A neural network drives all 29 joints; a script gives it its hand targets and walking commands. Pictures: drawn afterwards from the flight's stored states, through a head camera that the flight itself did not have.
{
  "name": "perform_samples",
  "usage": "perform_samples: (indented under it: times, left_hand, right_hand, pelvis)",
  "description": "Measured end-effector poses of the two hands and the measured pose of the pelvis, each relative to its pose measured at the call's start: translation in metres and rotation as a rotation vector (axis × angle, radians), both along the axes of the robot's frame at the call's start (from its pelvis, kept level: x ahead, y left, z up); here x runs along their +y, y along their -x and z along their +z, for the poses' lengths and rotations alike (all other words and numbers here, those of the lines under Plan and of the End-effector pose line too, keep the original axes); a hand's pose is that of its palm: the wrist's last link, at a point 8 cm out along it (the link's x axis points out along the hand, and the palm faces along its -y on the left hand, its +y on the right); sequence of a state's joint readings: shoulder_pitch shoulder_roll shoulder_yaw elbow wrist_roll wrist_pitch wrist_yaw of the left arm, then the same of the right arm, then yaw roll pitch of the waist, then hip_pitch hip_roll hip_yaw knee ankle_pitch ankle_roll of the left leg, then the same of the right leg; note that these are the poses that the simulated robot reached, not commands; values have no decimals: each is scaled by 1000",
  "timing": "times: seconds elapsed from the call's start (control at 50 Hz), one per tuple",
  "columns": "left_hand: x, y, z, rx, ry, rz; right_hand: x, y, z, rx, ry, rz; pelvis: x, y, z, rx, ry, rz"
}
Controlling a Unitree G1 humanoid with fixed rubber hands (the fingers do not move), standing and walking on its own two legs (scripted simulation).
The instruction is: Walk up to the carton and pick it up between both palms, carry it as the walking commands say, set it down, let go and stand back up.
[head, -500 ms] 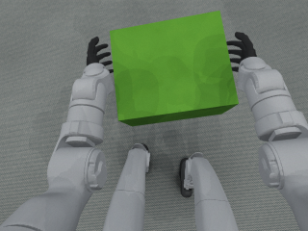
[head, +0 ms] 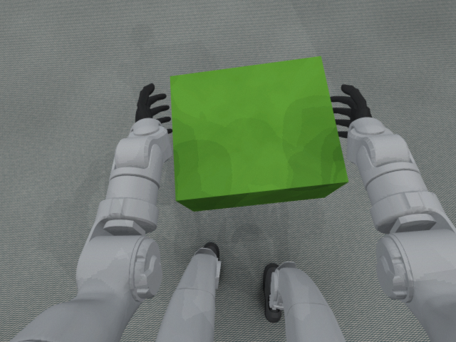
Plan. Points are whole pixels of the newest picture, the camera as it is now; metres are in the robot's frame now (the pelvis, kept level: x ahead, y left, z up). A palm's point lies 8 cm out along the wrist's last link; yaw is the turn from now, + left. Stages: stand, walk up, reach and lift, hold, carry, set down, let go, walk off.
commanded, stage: reach and lift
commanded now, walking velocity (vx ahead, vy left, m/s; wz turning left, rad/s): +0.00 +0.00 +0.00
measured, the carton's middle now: (251, 140) +0.46 +0.03 -0.08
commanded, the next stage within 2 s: hold in 1.62 s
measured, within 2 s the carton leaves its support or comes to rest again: neither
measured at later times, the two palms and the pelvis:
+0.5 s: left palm (116, 87) +0.42 +0.21 +0.12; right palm (389, 83) +0.46 -0.14 +0.11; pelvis +0.09 +0.01 +0.04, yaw +1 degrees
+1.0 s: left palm (152, 92) +0.43 +0.18 +0.10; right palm (410, 109) +0.44 -0.18 +0.09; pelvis +0.14 +0.00 +0.04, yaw +1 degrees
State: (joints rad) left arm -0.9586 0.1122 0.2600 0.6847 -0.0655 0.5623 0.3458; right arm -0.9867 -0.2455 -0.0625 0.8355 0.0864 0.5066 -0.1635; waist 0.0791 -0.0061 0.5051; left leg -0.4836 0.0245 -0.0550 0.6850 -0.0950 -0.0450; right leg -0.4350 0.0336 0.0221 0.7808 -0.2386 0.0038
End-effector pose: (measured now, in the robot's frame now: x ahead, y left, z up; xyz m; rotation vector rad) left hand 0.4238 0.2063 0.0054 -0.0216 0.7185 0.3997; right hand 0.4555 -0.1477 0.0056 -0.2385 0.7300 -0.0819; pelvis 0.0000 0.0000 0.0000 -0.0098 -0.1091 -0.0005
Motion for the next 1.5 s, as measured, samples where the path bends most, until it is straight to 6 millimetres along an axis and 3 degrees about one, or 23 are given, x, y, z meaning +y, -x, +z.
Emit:
perform_samples:
  times: [0.18,0.36,0.44,0.7,0.84,0.98,1.5]
  left_hand:
    - [1,9,38,-18,2,4]
    - [7,13,106,-100,34,28]
    - [10,8,120,-109,23,10]
    - [-13,2,72,47,-33,-59]
    - [-29,-9,83,4,-22,-86]
    - [-31,-8,93,-26,-14,-84]
    - [-26,10,87,-28,16,-70]
  right_hand:
    - [1,7,37,-16,-25,-18]
    - [5,3,101,-78,-100,-30]
    - [7,-4,113,-90,-104,-17]
    - [-16,7,62,29,-107,-88]
    - [-32,14,67,-12,-127,-135]
    - [-35,15,79,-42,-133,-137]
    - [-30,30,78,-33,-133,-136]
  pelvis:
    - [-1,-16,12,34,-1,3]
    - [2,-68,28,141,-10,10]
    - [5,-82,32,138,-20,14]
    - [6,-126,43,197,-24,15]
    - [0,-138,44,205,-27,13]
    - [-2,-140,44,178,-29,12]
    - [1,-127,44,146,-25,11]
